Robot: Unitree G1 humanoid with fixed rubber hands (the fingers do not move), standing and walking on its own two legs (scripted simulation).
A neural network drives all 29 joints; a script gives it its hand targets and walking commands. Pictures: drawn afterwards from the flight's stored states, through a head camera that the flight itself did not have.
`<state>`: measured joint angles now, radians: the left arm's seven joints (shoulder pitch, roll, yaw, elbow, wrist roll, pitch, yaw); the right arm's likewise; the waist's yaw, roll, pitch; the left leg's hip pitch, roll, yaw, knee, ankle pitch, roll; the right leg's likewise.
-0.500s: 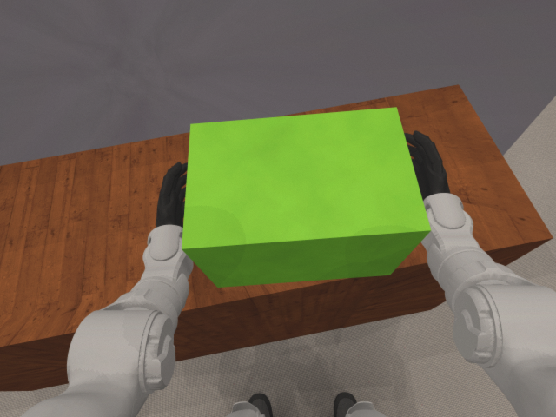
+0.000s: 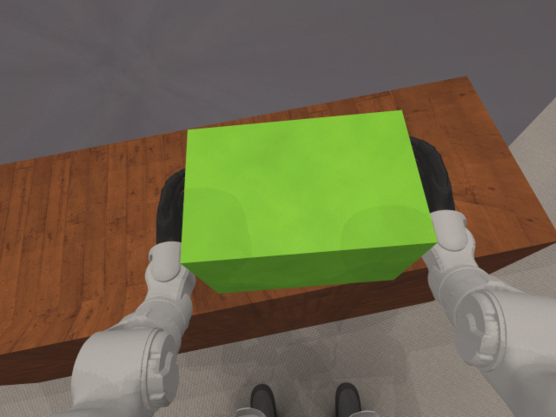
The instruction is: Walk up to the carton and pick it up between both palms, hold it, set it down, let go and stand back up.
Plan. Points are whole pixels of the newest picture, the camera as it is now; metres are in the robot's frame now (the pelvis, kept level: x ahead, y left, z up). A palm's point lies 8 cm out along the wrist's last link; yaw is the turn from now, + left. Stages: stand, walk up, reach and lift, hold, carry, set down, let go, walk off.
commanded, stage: reach and lift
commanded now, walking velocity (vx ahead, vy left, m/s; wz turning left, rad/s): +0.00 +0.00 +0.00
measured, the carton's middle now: (300, 211) +0.42 -0.01 -0.04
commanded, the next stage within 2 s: none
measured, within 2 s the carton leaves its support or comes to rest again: leaves its support in 0.84 s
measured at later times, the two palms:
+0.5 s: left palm (172, 244) +0.38 +0.18 -0.03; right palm (438, 205) +0.41 -0.20 -0.01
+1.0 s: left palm (163, 269) +0.33 +0.18 -0.01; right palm (448, 217) +0.38 -0.19 +0.01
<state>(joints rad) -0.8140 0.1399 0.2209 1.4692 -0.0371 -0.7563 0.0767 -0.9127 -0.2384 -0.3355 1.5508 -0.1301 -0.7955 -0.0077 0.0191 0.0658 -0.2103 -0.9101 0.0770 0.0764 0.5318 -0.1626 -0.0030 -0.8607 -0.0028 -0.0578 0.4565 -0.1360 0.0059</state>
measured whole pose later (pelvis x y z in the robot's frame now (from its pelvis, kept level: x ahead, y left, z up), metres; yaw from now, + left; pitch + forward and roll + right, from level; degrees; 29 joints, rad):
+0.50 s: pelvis -0.02 +0.00 +0.00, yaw -1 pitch +32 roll -2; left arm -0.78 0.11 0.14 1.45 -0.14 -0.73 0.09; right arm -0.91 -0.26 -0.24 1.57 -0.07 -0.76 0.01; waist 0.04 0.06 -0.25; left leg -0.94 0.08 0.09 0.51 -0.13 0.01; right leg -0.90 0.00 -0.05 0.44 -0.10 0.01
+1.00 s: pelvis -0.02 +0.00 +0.00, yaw +2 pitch +24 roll -2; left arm -0.54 0.13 -0.17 1.20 -0.42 -0.49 0.16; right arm -0.66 -0.26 0.07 1.13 0.22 -0.32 0.00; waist -0.01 0.10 -0.30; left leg -0.82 0.06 0.05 0.57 -0.17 0.01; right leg -0.77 -0.02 -0.08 0.50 -0.16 0.01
